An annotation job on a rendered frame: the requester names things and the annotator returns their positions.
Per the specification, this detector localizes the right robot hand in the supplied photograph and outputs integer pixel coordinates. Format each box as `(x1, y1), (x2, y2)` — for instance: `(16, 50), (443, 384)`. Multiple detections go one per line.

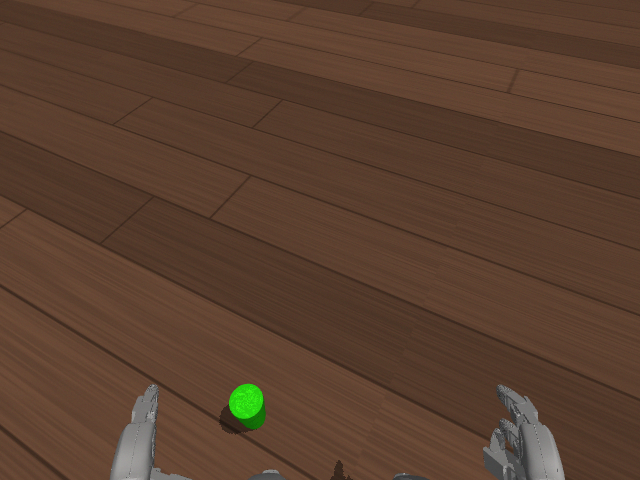
(483, 384), (565, 480)

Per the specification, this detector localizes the left robot hand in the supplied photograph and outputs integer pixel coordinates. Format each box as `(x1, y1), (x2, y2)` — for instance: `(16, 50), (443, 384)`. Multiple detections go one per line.
(110, 384), (192, 480)

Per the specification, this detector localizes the cup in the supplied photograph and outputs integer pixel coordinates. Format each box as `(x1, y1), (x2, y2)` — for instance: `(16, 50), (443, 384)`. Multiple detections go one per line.
(229, 384), (266, 429)

